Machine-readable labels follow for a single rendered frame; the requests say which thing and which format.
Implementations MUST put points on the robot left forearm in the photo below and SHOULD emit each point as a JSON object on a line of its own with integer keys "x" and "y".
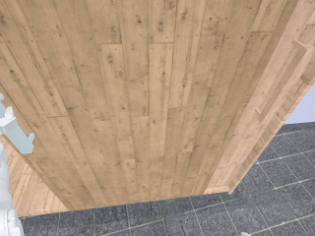
{"x": 6, "y": 200}

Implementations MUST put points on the handle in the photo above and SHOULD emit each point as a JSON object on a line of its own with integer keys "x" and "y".
{"x": 292, "y": 72}
{"x": 18, "y": 137}

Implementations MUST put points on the wardrobe door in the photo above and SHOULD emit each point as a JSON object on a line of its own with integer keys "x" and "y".
{"x": 301, "y": 26}
{"x": 132, "y": 101}

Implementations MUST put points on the left robot upper arm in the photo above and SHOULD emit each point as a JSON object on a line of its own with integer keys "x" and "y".
{"x": 10, "y": 225}

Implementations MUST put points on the robot left hand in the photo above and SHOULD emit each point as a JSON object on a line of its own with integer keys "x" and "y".
{"x": 8, "y": 123}

